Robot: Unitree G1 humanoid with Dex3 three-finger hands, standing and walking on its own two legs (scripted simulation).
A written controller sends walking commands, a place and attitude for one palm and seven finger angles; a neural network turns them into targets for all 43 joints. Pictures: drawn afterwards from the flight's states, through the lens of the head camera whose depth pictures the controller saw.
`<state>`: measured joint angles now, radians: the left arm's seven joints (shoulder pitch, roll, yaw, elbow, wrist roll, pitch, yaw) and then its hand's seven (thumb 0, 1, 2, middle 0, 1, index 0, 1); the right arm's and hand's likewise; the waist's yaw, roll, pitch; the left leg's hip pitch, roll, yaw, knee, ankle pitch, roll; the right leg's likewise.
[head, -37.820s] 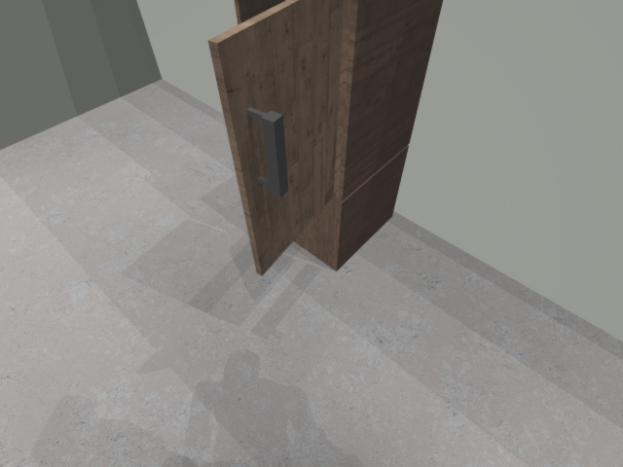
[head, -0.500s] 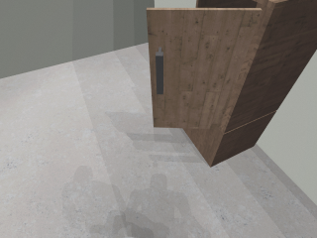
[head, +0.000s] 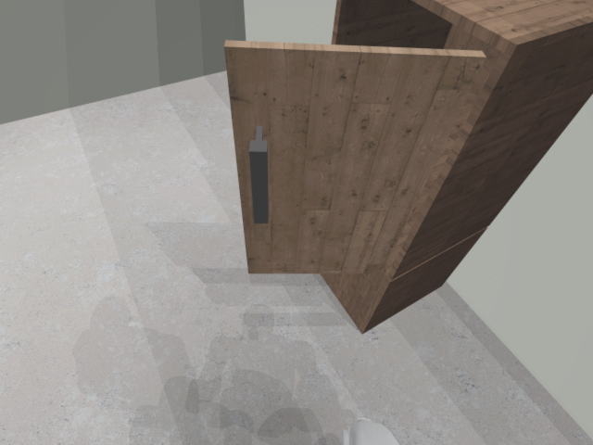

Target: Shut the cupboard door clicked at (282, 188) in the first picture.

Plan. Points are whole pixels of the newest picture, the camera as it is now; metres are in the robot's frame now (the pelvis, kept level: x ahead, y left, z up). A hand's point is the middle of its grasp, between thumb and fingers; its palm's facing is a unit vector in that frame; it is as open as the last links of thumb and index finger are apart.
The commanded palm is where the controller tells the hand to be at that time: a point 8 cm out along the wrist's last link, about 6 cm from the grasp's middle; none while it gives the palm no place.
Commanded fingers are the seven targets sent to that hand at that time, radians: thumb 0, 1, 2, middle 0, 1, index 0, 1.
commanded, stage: come to a stop and stand still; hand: left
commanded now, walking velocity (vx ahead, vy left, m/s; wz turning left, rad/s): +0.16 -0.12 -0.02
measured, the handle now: (260, 176) +0.52 +0.09 +0.03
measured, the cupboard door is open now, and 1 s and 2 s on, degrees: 61 61 61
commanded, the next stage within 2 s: look again from close up in 1.52 s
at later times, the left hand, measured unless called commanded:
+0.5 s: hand out of the picture +0.14 +0.15 -0.17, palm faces +0.05 -0.97 -0.25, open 7.3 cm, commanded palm none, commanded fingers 0.00 0.90 0.90 -0.20 -0.30 -0.20 -0.30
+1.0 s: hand out of the picture +0.01 +0.19 -0.18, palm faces +0.00 -0.98 -0.21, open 7.4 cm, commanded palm none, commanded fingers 0.00 0.90 0.90 -0.20 -0.30 -0.20 -0.30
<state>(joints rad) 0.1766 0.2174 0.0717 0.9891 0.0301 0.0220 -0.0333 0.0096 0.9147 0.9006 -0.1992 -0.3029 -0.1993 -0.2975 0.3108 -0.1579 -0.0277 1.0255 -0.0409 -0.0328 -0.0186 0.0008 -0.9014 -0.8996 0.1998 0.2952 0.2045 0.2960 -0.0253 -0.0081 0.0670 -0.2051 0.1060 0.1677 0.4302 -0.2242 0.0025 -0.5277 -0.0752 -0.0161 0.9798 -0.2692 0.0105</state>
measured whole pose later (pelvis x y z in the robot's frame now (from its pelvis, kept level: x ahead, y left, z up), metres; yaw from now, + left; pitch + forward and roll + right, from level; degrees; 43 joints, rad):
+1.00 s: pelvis +0.01 +0.01 -0.01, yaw -1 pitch +0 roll +1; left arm 0.28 0.15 0.01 1.10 0.01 0.02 0.03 0.01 0.91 0.90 -0.20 -0.30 -0.20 -0.30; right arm 0.22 -0.17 -0.02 1.06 0.00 0.01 -0.03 0.00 -0.92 -0.90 0.20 0.30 0.20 0.30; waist 0.00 0.01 0.04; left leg -0.24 -0.04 0.09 0.42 -0.19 0.06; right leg -0.13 -0.01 0.02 0.44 -0.32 0.00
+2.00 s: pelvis +0.02 +0.01 -0.01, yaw -1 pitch +0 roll +0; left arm 0.31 0.15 -0.02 1.07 0.02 -0.04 0.05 0.01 0.91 0.90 -0.20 -0.30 -0.20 -0.30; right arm 0.27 -0.18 0.01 1.07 -0.02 -0.03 -0.02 0.01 -0.93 -0.90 0.20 0.29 0.20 0.30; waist 0.00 0.00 -0.01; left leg -0.26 -0.03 0.08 0.52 -0.25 0.06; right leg -0.14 0.00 0.01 0.52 -0.37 -0.01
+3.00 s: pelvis +0.06 -0.04 -0.01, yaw +1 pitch +0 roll -2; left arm 0.33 0.17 0.05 1.04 0.04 0.06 0.00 0.01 0.91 0.90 -0.20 -0.30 -0.20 -0.30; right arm 0.23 -0.12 -0.02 1.04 -0.03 -0.04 -0.06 0.00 -0.93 -0.90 0.20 0.30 0.20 0.30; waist 0.01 -0.07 0.04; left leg -0.27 0.06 0.13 0.54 -0.28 0.05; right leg -0.49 -0.01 -0.01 1.16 -0.35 0.01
